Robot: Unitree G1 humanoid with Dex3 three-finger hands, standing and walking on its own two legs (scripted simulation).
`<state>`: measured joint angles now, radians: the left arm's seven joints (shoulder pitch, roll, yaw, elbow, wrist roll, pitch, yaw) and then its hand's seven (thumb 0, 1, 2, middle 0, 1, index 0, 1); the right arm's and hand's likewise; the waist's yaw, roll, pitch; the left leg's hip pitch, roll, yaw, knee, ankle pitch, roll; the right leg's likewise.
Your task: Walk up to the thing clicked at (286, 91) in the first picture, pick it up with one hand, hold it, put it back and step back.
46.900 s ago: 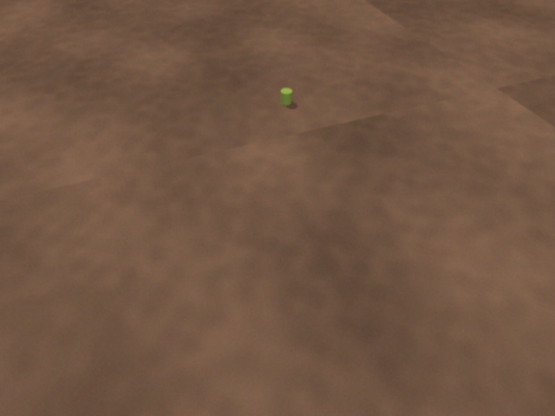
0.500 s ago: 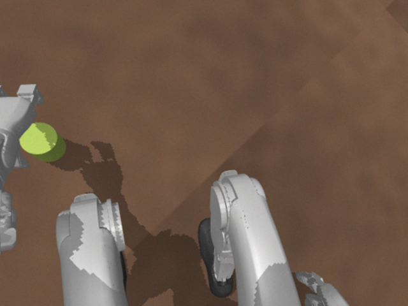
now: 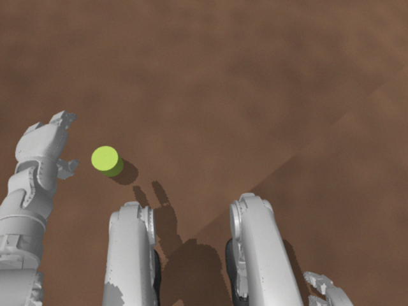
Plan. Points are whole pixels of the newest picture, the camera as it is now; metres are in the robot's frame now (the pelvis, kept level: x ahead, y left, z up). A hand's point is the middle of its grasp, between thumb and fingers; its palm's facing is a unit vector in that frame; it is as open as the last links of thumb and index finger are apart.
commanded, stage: home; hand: left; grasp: from above
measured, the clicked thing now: (108, 161) +0.47 +0.26 -0.38
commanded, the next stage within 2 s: none
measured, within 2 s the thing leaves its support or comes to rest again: neither
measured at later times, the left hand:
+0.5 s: hand (31, 231) +0.26 +0.21 +0.09, palm faces +0.00 -0.92 -0.39, open 7.4 cm
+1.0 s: hand out of the picture +0.22 +0.20 +0.25, palm faces +0.17 -0.96 -0.20, open 7.4 cm
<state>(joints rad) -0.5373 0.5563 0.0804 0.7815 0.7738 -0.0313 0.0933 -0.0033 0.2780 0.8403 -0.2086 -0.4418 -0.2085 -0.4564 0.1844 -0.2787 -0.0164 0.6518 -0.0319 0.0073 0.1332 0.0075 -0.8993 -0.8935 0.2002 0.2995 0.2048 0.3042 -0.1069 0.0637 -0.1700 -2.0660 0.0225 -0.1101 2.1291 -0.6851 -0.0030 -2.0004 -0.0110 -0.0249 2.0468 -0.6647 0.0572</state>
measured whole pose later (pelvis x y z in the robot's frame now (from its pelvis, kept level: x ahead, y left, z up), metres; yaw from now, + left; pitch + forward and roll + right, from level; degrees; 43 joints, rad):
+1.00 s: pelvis +0.07 +0.00 +0.29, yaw +6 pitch +11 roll -3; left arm 0.51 0.22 0.04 -0.17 -0.07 0.47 0.04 0.01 0.91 0.90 -0.20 -0.30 -0.20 -0.30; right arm 0.30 -0.23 0.03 0.51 0.02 -0.22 -0.19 0.02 -0.90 -0.90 0.20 0.30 0.20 0.30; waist -0.05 0.06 -0.19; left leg -0.73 0.04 -0.06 1.03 -0.49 -0.01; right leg -0.68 -0.02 -0.05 0.95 -0.46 0.03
